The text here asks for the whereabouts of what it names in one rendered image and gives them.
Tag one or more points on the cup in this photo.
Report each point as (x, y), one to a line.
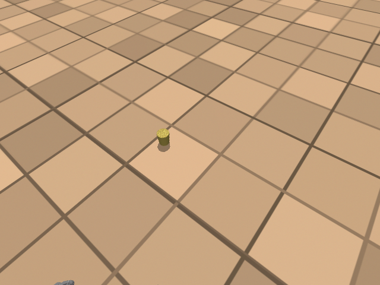
(163, 136)

